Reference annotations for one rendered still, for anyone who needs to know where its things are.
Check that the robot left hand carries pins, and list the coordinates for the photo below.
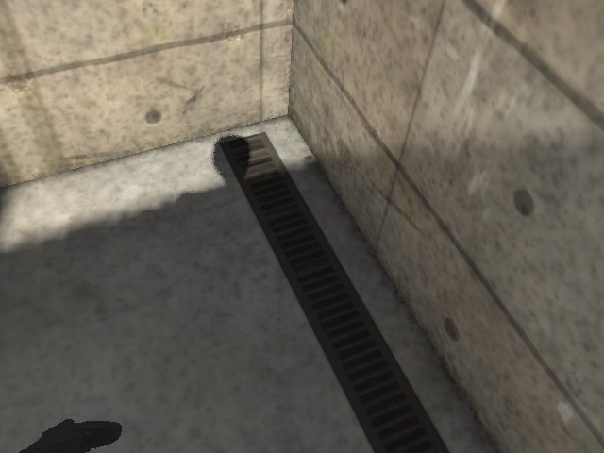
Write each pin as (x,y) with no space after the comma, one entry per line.
(70,437)

